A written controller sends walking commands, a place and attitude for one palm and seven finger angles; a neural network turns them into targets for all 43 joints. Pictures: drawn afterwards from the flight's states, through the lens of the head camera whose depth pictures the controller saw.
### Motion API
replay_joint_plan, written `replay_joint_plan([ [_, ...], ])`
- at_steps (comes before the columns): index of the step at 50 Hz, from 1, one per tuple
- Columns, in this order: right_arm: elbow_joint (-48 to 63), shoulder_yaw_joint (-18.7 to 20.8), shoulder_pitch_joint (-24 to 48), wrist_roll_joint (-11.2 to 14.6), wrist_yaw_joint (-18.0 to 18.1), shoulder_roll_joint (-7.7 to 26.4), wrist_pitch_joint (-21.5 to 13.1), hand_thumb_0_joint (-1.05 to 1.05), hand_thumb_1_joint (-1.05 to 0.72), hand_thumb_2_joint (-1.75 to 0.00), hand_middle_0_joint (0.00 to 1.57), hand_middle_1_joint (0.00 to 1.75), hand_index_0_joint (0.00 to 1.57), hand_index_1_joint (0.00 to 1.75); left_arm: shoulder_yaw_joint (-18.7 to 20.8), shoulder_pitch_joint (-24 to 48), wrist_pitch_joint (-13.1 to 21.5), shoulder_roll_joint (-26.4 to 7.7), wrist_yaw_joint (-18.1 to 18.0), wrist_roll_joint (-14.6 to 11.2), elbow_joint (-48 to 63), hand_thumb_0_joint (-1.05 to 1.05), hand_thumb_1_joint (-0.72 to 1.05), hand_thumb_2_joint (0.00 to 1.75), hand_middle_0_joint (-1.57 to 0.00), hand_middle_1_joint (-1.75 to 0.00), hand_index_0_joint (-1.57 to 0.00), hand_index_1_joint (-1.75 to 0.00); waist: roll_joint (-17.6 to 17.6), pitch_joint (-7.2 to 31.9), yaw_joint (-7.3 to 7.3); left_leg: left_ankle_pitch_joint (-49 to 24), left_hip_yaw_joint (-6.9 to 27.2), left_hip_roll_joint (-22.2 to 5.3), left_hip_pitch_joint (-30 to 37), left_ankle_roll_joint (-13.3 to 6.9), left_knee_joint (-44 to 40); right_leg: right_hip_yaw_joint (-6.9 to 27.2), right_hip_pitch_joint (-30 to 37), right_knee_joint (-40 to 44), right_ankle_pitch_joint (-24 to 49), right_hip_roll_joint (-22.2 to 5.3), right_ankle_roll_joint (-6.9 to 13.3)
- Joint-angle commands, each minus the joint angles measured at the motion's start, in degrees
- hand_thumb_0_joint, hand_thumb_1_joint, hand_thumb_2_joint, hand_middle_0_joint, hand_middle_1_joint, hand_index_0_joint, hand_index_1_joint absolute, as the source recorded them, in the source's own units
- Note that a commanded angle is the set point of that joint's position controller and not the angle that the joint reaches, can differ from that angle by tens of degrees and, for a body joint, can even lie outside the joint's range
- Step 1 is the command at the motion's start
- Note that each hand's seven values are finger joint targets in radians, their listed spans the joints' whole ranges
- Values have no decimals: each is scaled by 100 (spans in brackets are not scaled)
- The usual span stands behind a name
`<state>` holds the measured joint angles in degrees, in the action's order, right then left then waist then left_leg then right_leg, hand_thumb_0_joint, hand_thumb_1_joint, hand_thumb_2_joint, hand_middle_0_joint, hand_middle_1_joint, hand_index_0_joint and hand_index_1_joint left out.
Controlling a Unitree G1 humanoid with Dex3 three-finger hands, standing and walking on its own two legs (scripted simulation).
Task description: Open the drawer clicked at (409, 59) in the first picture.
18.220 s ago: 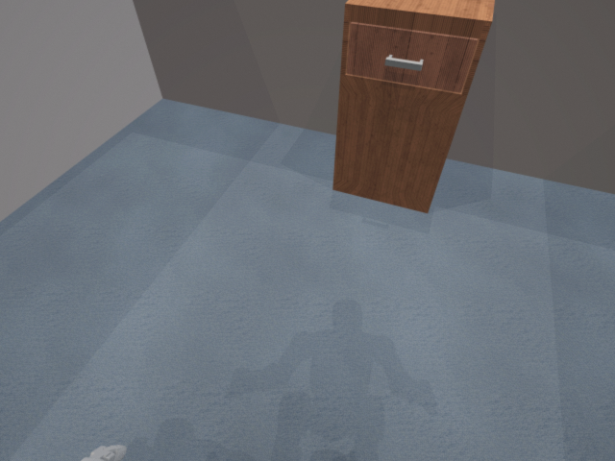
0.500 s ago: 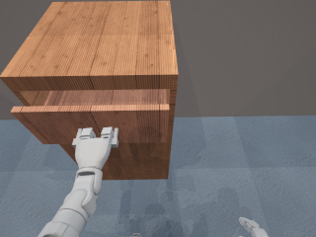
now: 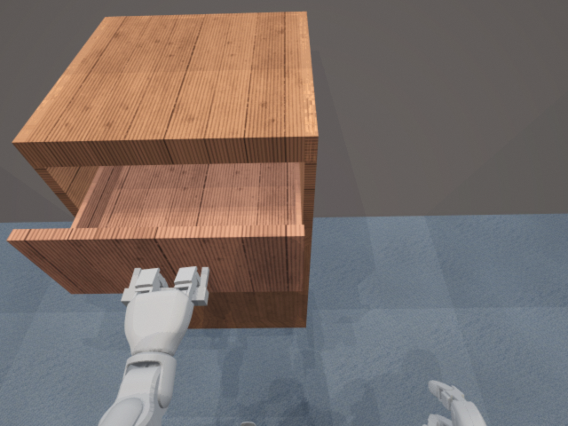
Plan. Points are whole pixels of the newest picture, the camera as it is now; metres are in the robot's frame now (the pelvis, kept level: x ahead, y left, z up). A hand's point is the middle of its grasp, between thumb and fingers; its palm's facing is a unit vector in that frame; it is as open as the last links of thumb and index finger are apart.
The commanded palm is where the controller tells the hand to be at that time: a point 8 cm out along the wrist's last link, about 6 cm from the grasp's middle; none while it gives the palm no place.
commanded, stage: pull the drawer open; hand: left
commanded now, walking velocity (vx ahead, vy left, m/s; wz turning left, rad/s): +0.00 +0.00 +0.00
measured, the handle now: (168, 285) +0.33 +0.20 -0.02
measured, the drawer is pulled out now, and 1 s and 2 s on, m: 0.14 0.25 0.30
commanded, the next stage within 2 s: open the thumb to release the handle in 1.46 s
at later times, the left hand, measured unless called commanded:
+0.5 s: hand (167, 365) +0.22 +0.18 -0.04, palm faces -0.01 -0.11 -0.99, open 5.7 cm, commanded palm +0.18 +0.19 +0.01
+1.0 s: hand (159, 409) +0.16 +0.18 -0.04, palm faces -0.04 -0.13 -0.99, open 5.8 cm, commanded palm +0.12 +0.18 +0.01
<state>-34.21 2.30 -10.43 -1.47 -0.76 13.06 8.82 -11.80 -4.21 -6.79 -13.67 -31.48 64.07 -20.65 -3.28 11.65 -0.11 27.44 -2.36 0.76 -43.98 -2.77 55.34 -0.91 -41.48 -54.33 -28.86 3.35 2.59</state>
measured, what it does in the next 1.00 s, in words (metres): stands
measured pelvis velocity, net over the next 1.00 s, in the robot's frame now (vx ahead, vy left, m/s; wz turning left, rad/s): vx -0.01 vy -0.02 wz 0.01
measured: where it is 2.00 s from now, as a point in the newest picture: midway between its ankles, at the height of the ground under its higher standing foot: outside the picture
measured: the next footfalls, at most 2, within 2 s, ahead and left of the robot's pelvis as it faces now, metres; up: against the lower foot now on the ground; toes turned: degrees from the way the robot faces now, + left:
none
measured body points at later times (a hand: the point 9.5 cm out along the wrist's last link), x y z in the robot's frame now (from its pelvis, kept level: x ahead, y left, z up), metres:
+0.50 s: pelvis +0.00 -0.01 -0.01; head +0.04 -0.03 +0.44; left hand +0.21 +0.19 +0.01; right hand +0.18 -0.24 -0.11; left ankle -0.01 +0.09 -0.68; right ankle -0.03 -0.10 -0.68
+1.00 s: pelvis -0.01 -0.02 -0.02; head +0.03 -0.05 +0.43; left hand +0.16 +0.18 +0.01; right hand +0.20 -0.23 -0.11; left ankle -0.01 +0.09 -0.68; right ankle -0.03 -0.10 -0.68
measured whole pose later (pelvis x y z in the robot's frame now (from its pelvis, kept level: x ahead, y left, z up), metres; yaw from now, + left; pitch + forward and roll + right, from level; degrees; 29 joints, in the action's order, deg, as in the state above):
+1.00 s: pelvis -0.01 -0.02 -0.02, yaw +0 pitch +16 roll +1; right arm -27.7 -0.1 -8.1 -2.9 -3.2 12.8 6.8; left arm -8.6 -29.7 -0.1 -15.0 -31.0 63.7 0.0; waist -3.1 12.3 2.4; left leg 29.4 -2.2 0.5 -47.3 -1.3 60.9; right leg -1.3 -45.6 -61.6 -31.8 3.6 4.3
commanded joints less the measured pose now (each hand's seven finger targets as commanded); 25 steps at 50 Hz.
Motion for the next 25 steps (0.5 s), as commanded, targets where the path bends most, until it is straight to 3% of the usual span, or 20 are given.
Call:
replay_joint_plan([
  [1,833,204,396,8,63,633,-265,0,-90,-90,20,30,20,30,473,444,-54,-585,-227,-121,1044,0,90,90,-40,-135,-40,-135,376,1283,83,-2112,272,77,1277,56,-510,136,579,640,2502,-11,63],
  [4,830,161,484,24,106,638,-271,0,-90,-90,20,30,20,30,642,357,-57,-758,-193,-144,971,0,90,90,-40,-135,-40,-135,397,1173,118,-1975,257,104,1168,62,-528,207,619,688,2471,-12,72],
  [8,920,148,544,28,93,588,-291,0,-90,-90,20,30,20,30,415,18,-43,-521,-152,-167,1068,0,90,90,-40,-135,-40,-135,433,1084,130,-1943,241,118,1160,45,-510,189,607,698,2464,-26,53],
  [9,921,133,549,29,99,613,-290,0,-90,-90,20,30,20,30,600,2,-26,-706,-148,-176,1075,0,90,90,-40,-135,-40,-135,420,1095,154,-1959,253,116,1140,64,-524,211,644,691,2493,-25,70],
  [10,922,116,624,17,92,593,-289,0,-90,-90,20,30,20,30,554,-12,1,-671,-144,-142,1127,0,90,90,-40,-135,-40,-135,495,1154,158,-1940,232,123,1126,58,-489,250,642,661,2536,-31,49],
  [13,1033,124,594,19,55,566,-329,0,-90,-90,20,30,20,30,515,-618,65,-591,-138,-203,1366,0,90,90,-40,-135,-40,-135,496,1220,234,-2060,220,136,1116,55,-476,260,818,626,2784,-48,52],
  [14,1065,114,640,25,45,576,-342,0,-90,-90,20,30,20,30,708,-896,101,-736,-147,-242,1420,0,90,90,-40,-135,-40,-135,431,1224,290,-2136,216,138,1106,72,-470,300,876,622,2951,-51,71],
  [19,1174,92,704,-5,-47,569,-352,0,-90,-90,20,30,20,30,707,-1545,195,-695,-234,-202,1859,0,90,90,-40,-135,-40,-135,393,1058,293,-2126,245,143,1009,88,-390,317,727,503,2915,-37,92],
  [25,1220,81,780,-76,-76,574,-366,0,-90,-90,20,30,20,30,765,-1746,240,-758,-375,-111,2208,0,90,90,-40,-135,-40,-135,408,1091,273,-1931,237,147,943,78,-219,338,487,387,2715,-47,77],
])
